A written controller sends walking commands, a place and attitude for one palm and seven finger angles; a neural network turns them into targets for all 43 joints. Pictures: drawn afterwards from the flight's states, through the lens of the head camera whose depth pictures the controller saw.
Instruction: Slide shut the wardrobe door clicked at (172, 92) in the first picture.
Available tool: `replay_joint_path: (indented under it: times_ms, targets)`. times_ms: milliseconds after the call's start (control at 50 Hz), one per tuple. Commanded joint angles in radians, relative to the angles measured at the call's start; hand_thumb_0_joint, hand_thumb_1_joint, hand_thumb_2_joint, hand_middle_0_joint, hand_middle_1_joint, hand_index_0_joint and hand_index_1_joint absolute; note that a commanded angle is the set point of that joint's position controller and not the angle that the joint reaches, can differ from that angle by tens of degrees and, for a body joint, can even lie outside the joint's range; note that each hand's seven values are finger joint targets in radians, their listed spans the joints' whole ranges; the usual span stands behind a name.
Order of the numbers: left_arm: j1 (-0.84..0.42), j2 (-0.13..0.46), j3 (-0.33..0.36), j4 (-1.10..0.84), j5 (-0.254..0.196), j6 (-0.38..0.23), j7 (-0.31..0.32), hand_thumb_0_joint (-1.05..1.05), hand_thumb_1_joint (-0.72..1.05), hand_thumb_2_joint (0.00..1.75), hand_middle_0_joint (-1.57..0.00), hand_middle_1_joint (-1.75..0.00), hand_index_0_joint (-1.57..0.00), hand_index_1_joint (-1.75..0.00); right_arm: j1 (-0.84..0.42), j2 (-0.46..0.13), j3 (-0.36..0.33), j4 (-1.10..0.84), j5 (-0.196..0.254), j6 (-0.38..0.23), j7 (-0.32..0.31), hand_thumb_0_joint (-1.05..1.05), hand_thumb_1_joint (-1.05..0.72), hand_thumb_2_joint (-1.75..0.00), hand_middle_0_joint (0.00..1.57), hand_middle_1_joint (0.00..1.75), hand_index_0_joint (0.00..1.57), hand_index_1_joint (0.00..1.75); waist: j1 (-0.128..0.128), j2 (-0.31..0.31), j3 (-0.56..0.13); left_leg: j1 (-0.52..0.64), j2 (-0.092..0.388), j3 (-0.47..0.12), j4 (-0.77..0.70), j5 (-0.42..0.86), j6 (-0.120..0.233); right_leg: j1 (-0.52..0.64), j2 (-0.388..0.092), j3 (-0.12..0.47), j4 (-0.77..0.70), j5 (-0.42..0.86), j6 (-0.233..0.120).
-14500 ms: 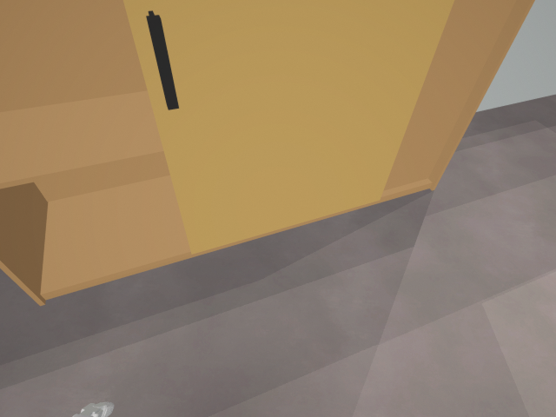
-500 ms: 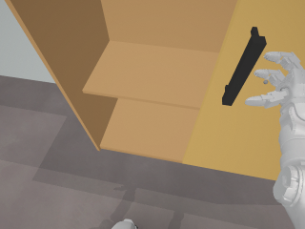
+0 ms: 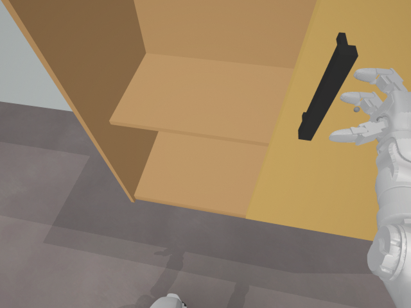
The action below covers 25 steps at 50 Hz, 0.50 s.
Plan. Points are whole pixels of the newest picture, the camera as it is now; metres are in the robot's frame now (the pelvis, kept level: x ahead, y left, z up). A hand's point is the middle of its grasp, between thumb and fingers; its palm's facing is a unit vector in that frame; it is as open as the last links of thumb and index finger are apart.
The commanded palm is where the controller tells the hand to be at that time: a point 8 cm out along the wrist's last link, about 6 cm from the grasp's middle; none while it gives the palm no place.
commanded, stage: feel for the door with the fingertips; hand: right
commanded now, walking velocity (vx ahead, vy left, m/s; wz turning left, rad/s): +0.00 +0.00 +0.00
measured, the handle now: (321, 92) +0.52 -0.14 +0.13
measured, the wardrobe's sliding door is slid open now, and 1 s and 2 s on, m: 0.57 0.57 0.57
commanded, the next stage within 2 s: slide the fingers in behind the handle in 0.48 s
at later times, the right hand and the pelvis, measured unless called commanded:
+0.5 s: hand (341, 112) +0.48 -0.18 +0.12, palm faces +0.06 +1.00 -0.01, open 13.8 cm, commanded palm +0.46 -0.22 +0.13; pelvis +0.00 +0.00 +0.00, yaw -1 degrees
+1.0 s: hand (327, 111) +0.47 -0.15 +0.13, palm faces +0.03 +1.00 +0.00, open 13.9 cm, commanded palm +0.44 -0.20 +0.13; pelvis +0.00 +0.01 +0.00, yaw +1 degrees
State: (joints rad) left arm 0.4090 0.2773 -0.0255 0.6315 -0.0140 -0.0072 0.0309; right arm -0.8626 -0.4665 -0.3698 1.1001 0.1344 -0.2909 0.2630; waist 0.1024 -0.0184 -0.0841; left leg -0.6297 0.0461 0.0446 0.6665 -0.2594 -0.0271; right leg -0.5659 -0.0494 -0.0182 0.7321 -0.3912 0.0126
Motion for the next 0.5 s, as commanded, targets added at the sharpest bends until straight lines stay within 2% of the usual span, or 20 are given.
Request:
replay_joint_path:
  times_ms: [0,40,60,80,120,140,180,200,220,240,260,280,300,340,360,380,400,420,440,480]
  targets:
    - [0.094,0.146,0.068,-0.063,-0.003,-0.029,0.003,0.00,0.90,0.90,-0.20,-0.30,-0.20,-0.30,-0.445,-0.119,0.040,-0.232,0.006,-0.041,-0.021,0.00,0.50,-0.30,0.30,1.20,0.30,1.20,0.038,-0.058,-0.345,0.204,-0.063,0.007,-0.043,0.230,0.041,0.168,0.035,0.017,-0.097,0.305,-0.022]
    - [0.087,0.142,0.070,-0.059,-0.001,-0.035,0.001,0.00,0.90,0.90,-0.20,-0.30,-0.20,-0.30,-0.472,-0.099,0.043,-0.259,0.014,-0.047,-0.040,0.00,0.50,-0.30,0.30,1.20,0.30,1.20,0.035,-0.056,-0.351,0.213,-0.064,0.007,-0.044,0.222,0.042,0.170,0.038,0.021,-0.099,0.292,-0.021]
    - [0.087,0.143,0.071,-0.055,0.001,-0.038,0.001,0.00,0.90,0.90,-0.20,-0.30,-0.20,-0.30,-0.480,-0.130,0.015,-0.282,0.012,-0.057,-0.055,0.00,0.50,-0.30,0.30,1.20,0.30,1.20,0.028,-0.063,-0.368,0.224,-0.064,0.009,-0.039,0.231,0.043,0.180,0.036,0.024,-0.101,0.308,-0.019]
    - [0.091,0.144,0.072,-0.054,0.006,-0.037,0.000,0.00,0.90,0.90,-0.20,-0.30,-0.20,-0.30,-0.468,-0.145,0.004,-0.297,0.005,-0.065,-0.068,0.00,0.50,-0.30,0.30,1.20,0.30,1.20,0.024,-0.039,-0.386,0.244,-0.065,0.006,-0.035,0.263,0.042,0.184,0.037,0.021,-0.094,0.337,-0.024]
    - [0.082,0.133,0.069,-0.050,0.003,-0.039,-0.005,0.00,0.90,0.90,-0.20,-0.30,-0.20,-0.30,-0.461,-0.101,0.045,-0.288,-0.013,-0.069,-0.079,0.00,0.50,-0.30,0.30,1.20,0.30,1.20,0.030,-0.065,-0.362,0.238,-0.064,0.005,-0.036,0.269,0.041,0.180,0.039,0.016,-0.096,0.333,-0.022]
    - [0.079,0.132,0.068,-0.046,0.002,-0.041,-0.007,0.00,0.90,0.90,-0.20,-0.30,-0.20,-0.30,-0.474,-0.083,0.065,-0.287,-0.017,-0.072,-0.082,0.00,0.50,-0.30,0.30,1.20,0.30,1.20,0.037,-0.059,-0.341,0.227,-0.064,0.008,-0.039,0.255,0.042,0.179,0.038,0.020,-0.100,0.319,-0.021]
    - [0.077,0.135,0.070,-0.043,0.004,-0.042,-0.005,0.00,0.90,0.90,-0.20,-0.30,-0.20,-0.30,-0.477,-0.073,0.065,-0.286,-0.012,-0.072,-0.087,0.00,0.50,-0.30,0.30,1.20,0.30,1.20,0.037,-0.047,-0.346,0.228,-0.066,0.009,-0.039,0.258,0.045,0.190,0.037,0.022,-0.100,0.326,-0.022]
    - [0.072,0.134,0.069,-0.041,0.001,-0.043,-0.004,0.00,0.90,0.90,-0.20,-0.30,-0.20,-0.30,-0.475,-0.091,0.042,-0.274,-0.006,-0.070,-0.091,0.00,0.50,-0.30,0.30,1.20,0.30,1.20,0.031,-0.059,-0.343,0.236,-0.066,0.006,-0.041,0.257,0.044,0.184,0.038,0.018,-0.102,0.314,-0.020]
    - [0.076,0.137,0.068,-0.037,0.002,-0.044,-0.003,0.00,0.90,0.90,-0.20,-0.30,-0.20,-0.30,-0.486,-0.111,0.024,-0.275,-0.002,-0.072,-0.096,0.00,0.50,-0.30,0.30,1.20,0.30,1.20,0.030,-0.033,-0.357,0.260,-0.064,0.005,-0.039,0.272,0.043,0.174,0.040,0.017,-0.103,0.318,-0.022]
    - [0.072,0.135,0.067,-0.039,0.002,-0.045,-0.002,0.00,0.90,0.90,-0.20,-0.30,-0.20,-0.30,-0.489,-0.115,0.029,-0.280,-0.009,-0.077,-0.096,0.00,0.50,-0.30,0.30,1.20,0.30,1.20,0.029,-0.038,-0.360,0.262,-0.064,0.004,-0.037,0.273,0.044,0.175,0.040,0.019,-0.104,0.318,-0.021]
    - [0.068,0.130,0.066,-0.038,0.001,-0.049,-0.003,0.00,0.90,0.90,-0.20,-0.30,-0.20,-0.30,-0.503,-0.086,0.053,-0.281,-0.010,-0.081,-0.095,0.00,0.50,-0.30,0.30,1.20,0.30,1.20,0.037,-0.041,-0.347,0.257,-0.064,0.005,-0.039,0.278,0.043,0.178,0.041,0.016,-0.104,0.319,-0.023]
    - [0.072,0.132,0.067,-0.034,0.003,-0.049,-0.002,0.00,0.90,0.90,-0.20,-0.30,-0.20,-0.30,-0.495,-0.107,0.035,-0.281,-0.013,-0.085,-0.095,0.00,0.50,-0.30,0.30,1.20,0.30,1.20,0.031,-0.052,-0.352,0.260,-0.063,0.002,-0.037,0.293,0.045,0.186,0.041,0.015,-0.097,0.338,-0.024]
    - [0.074,0.133,0.067,-0.033,0.004,-0.048,-0.003,0.00,0.90,0.90,-0.20,-0.30,-0.20,-0.30,-0.492,-0.119,0.025,-0.278,-0.014,-0.088,-0.096,0.00,0.50,-0.30,0.30,1.20,0.30,1.20,0.031,-0.036,-0.363,0.267,-0.064,0.003,-0.035,0.301,0.043,0.185,0.041,0.017,-0.099,0.344,-0.024]
    - [0.069,0.131,0.065,-0.032,0.003,-0.050,-0.003,0.00,0.90,0.90,-0.20,-0.30,-0.20,-0.30,-0.497,-0.101,0.039,-0.275,-0.012,-0.095,-0.091,0.00,0.50,-0.30,0.30,1.20,0.30,1.20,0.030,-0.049,-0.361,0.265,-0.063,0.001,-0.035,0.305,0.044,0.188,0.042,0.015,-0.098,0.347,-0.022]
    - [0.065,0.131,0.065,-0.030,0.001,-0.051,-0.002,0.00,0.90,0.90,-0.20,-0.30,-0.20,-0.30,-0.503,-0.095,0.046,-0.265,-0.009,-0.095,-0.087,0.00,0.50,-0.30,0.30,1.20,0.30,1.20,0.039,-0.043,-0.348,0.260,-0.063,0.000,-0.038,0.297,0.042,0.180,0.043,0.010,-0.096,0.326,-0.023]
    - [0.074,0.136,0.064,-0.024,0.003,-0.047,0.001,0.00,0.90,0.90,-0.20,-0.30,-0.20,-0.30,-0.507,-0.135,0.020,-0.239,-0.012,-0.095,-0.088,0.00,0.50,-0.30,0.30,1.20,0.30,1.20,0.039,-0.012,-0.333,0.264,-0.064,0.000,-0.039,0.285,0.043,0.160,0.041,0.016,-0.096,0.310,-0.026]
    - [0.068,0.135,0.060,-0.025,0.000,-0.049,0.001,0.00,0.90,0.90,-0.20,-0.30,-0.20,-0.30,-0.527,-0.113,0.042,-0.228,-0.012,-0.092,-0.085,0.00,0.50,-0.30,0.30,1.20,0.30,1.20,0.051,-0.032,-0.319,0.250,-0.063,-0.004,-0.045,0.270,0.040,0.154,0.044,0.011,-0.101,0.285,-0.027]
    - [0.070,0.137,0.061,-0.021,0.000,-0.051,0.003,0.00,0.90,0.90,-0.20,-0.30,-0.20,-0.30,-0.546,-0.123,0.034,-0.214,-0.011,-0.091,-0.083,0.00,0.50,-0.30,0.30,1.20,0.30,1.20,0.055,-0.012,-0.306,0.247,-0.062,-0.005,-0.048,0.257,0.038,0.137,0.044,0.013,-0.100,0.264,-0.028]
    - [0.074,0.141,0.062,-0.019,0.001,-0.051,0.005,0.00,0.90,0.90,-0.20,-0.30,-0.20,-0.30,-0.547,-0.157,0.010,-0.205,-0.013,-0.092,-0.084,0.00,0.50,-0.30,0.30,1.20,0.30,1.20,0.051,-0.006,-0.318,0.257,-0.060,-0.008,-0.046,0.253,0.038,0.127,0.045,0.015,-0.101,0.257,-0.028]
    - [0.077,0.141,0.062,-0.020,0.002,-0.051,0.008,0.00,0.90,0.90,-0.20,-0.30,-0.20,-0.30,-0.570,-0.165,0.012,-0.210,-0.020,-0.095,-0.080,0.00,0.50,-0.30,0.30,1.20,0.30,1.20,0.054,-0.045,-0.347,0.257,-0.059,-0.012,-0.042,0.258,0.039,0.142,0.047,0.013,-0.094,0.267,-0.029]
